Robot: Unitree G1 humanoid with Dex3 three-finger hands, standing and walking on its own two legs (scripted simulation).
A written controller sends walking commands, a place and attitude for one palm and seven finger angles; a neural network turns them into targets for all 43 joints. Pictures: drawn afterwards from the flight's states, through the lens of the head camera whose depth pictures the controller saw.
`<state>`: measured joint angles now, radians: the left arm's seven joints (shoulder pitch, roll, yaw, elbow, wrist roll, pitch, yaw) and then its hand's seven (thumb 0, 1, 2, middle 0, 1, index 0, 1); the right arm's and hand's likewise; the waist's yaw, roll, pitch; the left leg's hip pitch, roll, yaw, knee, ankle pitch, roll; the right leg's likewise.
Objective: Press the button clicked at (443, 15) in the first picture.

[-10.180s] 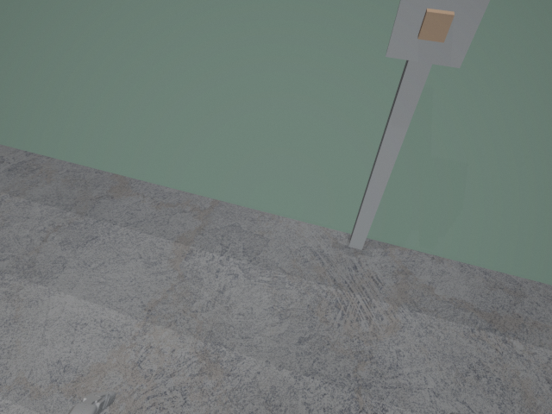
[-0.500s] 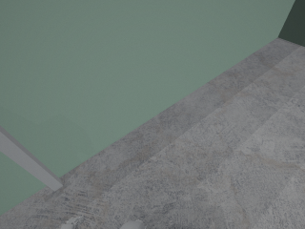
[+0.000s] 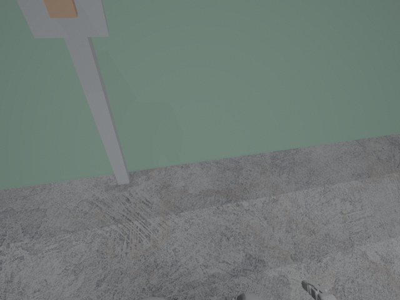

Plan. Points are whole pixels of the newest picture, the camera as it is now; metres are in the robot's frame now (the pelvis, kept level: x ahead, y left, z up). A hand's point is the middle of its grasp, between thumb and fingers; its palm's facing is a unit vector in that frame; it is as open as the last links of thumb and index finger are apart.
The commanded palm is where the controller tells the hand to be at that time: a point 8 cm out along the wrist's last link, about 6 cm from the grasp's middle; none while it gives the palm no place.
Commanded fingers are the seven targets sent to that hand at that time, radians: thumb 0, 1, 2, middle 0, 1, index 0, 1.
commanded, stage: turn to face it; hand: left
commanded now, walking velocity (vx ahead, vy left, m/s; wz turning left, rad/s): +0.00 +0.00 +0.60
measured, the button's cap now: (60, 1) +0.67 +0.41 +0.19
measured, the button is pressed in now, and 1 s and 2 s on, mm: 0 0 0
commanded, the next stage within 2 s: take the last steps up to it in 0.60 s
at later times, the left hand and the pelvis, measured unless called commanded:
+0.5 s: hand out of the picture +0.09 +0.18 -0.13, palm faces +0.22 -0.93 -0.29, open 7.3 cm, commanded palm none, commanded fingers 0.00 0.90 0.90 -0.20 -0.30 -0.20 -0.30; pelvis +0.00 -0.04 +0.00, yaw +14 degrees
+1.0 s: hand out of the picture -0.14 +0.14 -0.18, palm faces +0.47 -0.86 -0.19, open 7.3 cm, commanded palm none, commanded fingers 0.00 0.90 0.90 -0.20 -0.30 -0.20 -0.30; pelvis -0.02 -0.01 +0.00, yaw +23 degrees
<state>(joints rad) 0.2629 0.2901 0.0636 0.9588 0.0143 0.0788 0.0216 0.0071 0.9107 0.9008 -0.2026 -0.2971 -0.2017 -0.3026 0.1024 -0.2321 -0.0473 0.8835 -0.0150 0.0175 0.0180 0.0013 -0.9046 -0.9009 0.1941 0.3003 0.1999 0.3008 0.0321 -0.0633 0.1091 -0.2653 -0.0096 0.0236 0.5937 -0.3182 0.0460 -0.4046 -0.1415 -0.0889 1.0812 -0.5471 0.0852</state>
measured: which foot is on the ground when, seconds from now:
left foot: down 0.00-0.46, up 0.48-0.90, down 0.92-1.00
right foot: up 0.00-0.44, down 0.46-0.94, up 0.96-1.00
